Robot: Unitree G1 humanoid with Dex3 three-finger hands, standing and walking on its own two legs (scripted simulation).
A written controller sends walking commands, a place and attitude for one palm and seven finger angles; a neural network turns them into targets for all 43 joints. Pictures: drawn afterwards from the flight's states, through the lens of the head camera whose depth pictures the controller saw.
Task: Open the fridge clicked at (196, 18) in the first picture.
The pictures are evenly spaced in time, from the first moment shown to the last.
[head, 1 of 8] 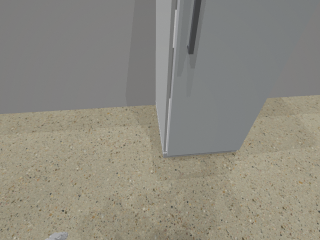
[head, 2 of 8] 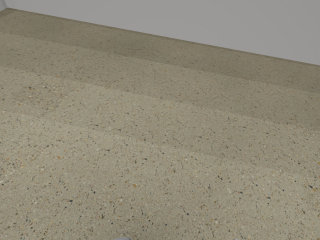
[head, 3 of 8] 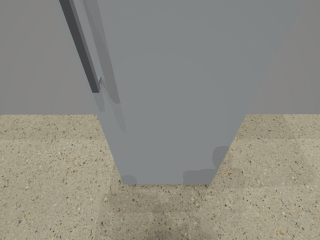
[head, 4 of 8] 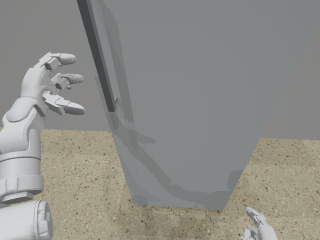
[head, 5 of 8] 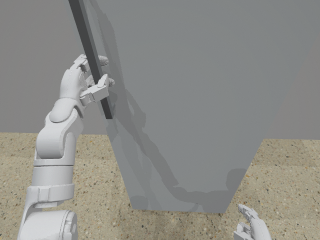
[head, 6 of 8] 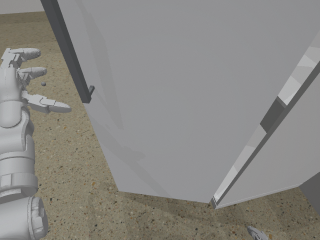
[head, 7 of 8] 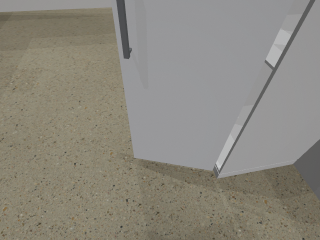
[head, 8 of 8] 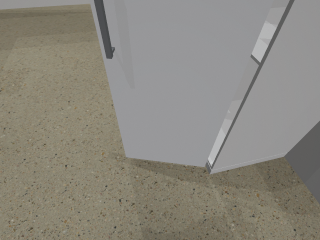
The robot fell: no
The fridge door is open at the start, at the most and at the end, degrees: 0 69 69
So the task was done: yes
